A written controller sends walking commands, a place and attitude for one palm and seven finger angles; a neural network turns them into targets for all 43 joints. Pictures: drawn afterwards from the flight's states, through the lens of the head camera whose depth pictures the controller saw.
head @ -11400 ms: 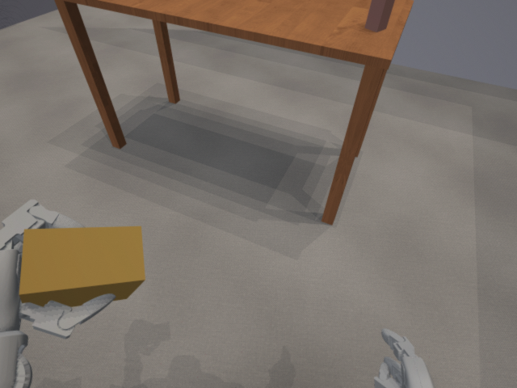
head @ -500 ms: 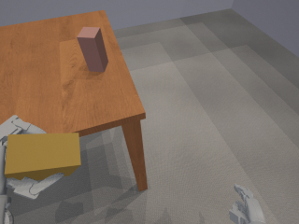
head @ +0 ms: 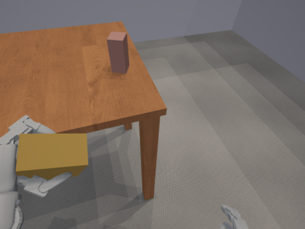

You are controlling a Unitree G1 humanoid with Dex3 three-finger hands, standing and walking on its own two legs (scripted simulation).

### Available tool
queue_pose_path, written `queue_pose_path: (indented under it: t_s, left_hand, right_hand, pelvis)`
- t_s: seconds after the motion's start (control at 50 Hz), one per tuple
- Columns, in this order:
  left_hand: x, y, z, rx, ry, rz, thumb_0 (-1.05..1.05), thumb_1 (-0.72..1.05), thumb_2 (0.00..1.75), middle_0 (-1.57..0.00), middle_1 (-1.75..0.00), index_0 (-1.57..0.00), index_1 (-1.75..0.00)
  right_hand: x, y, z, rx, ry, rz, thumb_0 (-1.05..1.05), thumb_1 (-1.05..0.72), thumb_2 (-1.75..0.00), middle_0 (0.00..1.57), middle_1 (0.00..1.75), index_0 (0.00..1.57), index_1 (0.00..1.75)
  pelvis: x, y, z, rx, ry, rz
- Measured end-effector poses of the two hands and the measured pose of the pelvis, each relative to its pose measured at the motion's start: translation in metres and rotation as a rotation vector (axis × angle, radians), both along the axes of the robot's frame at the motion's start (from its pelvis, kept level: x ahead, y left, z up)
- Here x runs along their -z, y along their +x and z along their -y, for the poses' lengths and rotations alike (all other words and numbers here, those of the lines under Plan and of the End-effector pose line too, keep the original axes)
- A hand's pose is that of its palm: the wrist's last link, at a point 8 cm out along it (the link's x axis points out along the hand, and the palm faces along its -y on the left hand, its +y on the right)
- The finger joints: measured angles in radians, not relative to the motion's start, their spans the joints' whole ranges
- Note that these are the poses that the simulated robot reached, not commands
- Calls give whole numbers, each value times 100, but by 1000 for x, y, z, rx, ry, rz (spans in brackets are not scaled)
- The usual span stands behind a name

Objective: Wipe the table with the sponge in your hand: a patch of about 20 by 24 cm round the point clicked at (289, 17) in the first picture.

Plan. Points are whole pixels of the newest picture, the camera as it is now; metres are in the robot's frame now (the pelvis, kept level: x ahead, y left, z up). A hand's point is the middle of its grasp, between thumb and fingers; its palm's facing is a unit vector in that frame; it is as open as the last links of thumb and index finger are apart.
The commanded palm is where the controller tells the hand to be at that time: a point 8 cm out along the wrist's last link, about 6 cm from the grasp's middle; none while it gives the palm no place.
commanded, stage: come to a stop and stand still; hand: left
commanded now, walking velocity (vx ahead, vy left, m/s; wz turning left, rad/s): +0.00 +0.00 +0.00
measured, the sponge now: (62, 157) +0.23 +0.21 +0.13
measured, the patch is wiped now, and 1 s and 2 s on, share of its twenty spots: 0.00 0.00 0.00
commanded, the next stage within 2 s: look again from close up in 0.22 s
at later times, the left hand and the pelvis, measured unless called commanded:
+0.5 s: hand (27, 134) +0.25 +0.27 +0.18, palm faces +0.44 -0.81 -0.38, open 10.5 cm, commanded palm +0.17 +0.28 +0.18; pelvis +0.00 +0.00 +0.00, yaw -1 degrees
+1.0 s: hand (48, 121) +0.29 +0.26 +0.16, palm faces +0.31 -0.88 -0.35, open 10.4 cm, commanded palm +0.23 +0.30 +0.18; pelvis +0.06 +0.03 +0.00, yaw -2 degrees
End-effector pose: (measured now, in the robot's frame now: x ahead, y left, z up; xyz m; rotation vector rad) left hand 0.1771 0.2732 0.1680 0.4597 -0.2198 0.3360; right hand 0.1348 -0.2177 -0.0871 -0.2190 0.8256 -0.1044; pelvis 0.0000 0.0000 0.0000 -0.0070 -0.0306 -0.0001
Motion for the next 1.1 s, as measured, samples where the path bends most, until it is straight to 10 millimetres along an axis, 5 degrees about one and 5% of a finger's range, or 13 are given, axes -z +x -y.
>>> queue_pose_path:
  t_s: [0.12,0.32,0.38,0.46,0.62,0.76,0.96,1.1]
  left_hand:
    - [-14,-2,-13,-2,76,40,-1,-54,100,-69,-137,-71,-136]
    - [4,-1,-6,-28,2,5,-1,-54,100,-69,-137,-71,-136]
    - [-16,16,-26,-12,141,84,-1,-54,100,-69,-137,-71,-136]
    - [-23,30,-46,-61,78,152,-1,-54,100,-69,-137,-71,-136]
    - [2,22,-3,99,8,23,-1,-54,100,-69,-137,-71,-136]
    - [3,35,-35,-31,-6,49,-1,-54,100,-69,-137,-71,-136]
    - [-8,74,-22,86,-33,109,-1,-53,100,-69,-137,-71,-136]
    - [-1,85,-49,81,26,47,-1,-53,100,-69,-137,-71,-136]
  right_hand:
    - [2,-10,2,36,-10,-2,1,-90,-90,20,30,21,30]
    - [3,9,4,22,-1,39,1,-90,-90,20,30,21,30]
    - [2,13,3,-44,-22,45,1,-90,-90,20,30,20,30]
    - [-10,19,1,-51,0,90,1,-90,-90,20,30,21,30]
    - [-17,36,-4,-22,26,149,1,-90,-90,20,30,21,30]
    - [-22,58,-9,-79,-17,114,1,-90,-90,20,30,21,30]
    - [-37,97,-16,-49,-35,203,1,-90,-90,20,30,21,30]
    - [-33,98,-23,0,-40,175,1,-90,-90,20,30,21,30]
  pelvis:
    - [2,0,-6,2,9,3]
    - [4,5,-4,7,4,0]
    - [6,-1,2,-7,-2,-8]
    - [3,-3,2,11,10,-3]
    - [1,19,-10,14,14,-8]
    - [-1,35,-7,3,-3,-17]
    - [1,56,-26,33,-17,-25]
    - [6,65,-41,40,-11,-27]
